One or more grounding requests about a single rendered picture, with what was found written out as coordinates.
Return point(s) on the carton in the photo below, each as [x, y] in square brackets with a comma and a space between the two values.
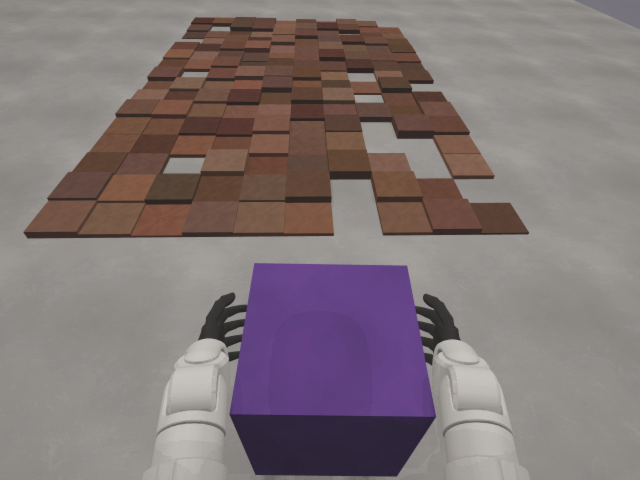
[331, 377]

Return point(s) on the left robot forearm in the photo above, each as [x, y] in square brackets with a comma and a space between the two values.
[193, 416]

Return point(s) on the left robot hand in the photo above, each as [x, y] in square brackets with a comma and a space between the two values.
[215, 328]

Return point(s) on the right robot forearm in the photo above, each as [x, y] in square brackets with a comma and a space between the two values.
[475, 422]

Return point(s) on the right robot hand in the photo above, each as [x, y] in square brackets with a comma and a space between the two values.
[443, 324]

